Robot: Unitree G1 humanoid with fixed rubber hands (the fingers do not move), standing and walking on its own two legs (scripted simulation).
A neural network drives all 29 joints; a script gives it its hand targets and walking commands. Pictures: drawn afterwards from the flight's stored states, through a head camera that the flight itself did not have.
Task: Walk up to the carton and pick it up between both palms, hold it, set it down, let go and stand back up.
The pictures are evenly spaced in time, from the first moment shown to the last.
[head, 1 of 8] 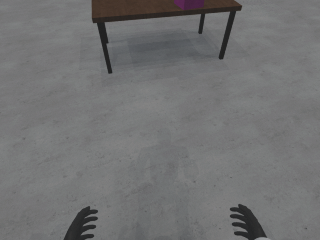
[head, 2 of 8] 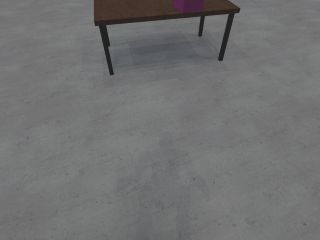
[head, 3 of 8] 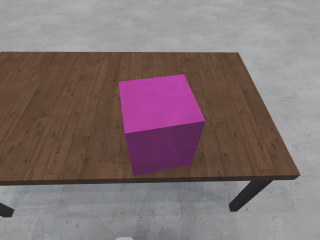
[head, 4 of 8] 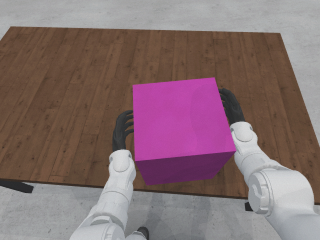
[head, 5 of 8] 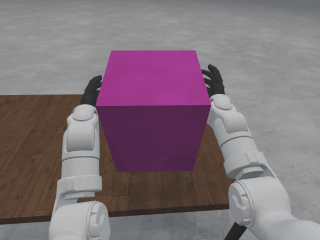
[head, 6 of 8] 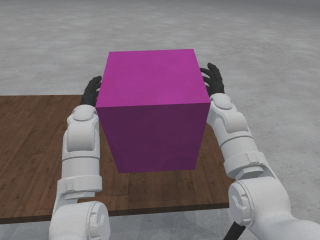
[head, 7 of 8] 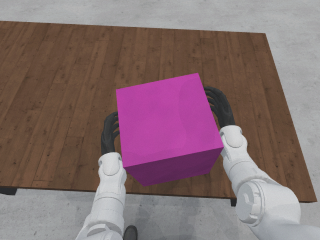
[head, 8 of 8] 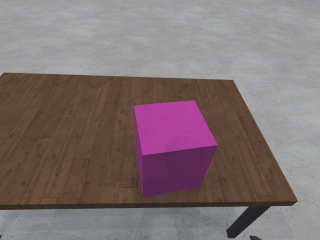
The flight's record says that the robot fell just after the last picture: no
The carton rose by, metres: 0.25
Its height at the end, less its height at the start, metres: +0.00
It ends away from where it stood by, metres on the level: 0.03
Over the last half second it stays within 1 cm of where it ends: yes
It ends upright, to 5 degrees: yes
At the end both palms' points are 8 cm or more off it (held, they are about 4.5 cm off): yes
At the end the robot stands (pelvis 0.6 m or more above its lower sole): yes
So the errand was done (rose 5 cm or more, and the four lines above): yes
